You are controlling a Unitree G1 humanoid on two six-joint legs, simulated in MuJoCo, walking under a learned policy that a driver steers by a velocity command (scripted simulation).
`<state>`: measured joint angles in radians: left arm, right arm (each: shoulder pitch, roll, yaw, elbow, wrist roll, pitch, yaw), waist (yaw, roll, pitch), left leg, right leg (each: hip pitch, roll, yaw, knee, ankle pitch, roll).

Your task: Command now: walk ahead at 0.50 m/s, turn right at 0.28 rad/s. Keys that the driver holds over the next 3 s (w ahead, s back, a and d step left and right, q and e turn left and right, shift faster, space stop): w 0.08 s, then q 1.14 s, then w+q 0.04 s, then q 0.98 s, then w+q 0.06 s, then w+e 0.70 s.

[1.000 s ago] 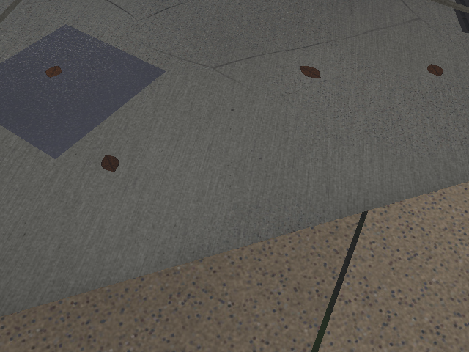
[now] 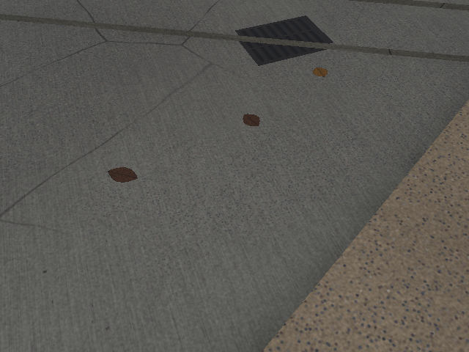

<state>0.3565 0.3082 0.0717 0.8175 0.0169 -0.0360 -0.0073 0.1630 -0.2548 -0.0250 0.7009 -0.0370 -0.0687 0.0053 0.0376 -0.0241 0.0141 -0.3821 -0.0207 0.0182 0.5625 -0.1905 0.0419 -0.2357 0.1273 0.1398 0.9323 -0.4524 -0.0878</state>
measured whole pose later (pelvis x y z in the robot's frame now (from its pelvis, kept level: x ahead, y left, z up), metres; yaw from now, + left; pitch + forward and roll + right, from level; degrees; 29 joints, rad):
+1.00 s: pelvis +0.14 +0.00 +0.01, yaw +25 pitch +0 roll -2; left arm 0.21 0.30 0.08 0.75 0.04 -0.04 0.06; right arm 0.29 -0.26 -0.05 0.71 -0.04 -0.10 0.06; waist -0.01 -0.01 0.00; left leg -0.23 -0.05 -0.02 0.54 -0.32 0.09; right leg -0.58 0.00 0.03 1.03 -0.37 0.05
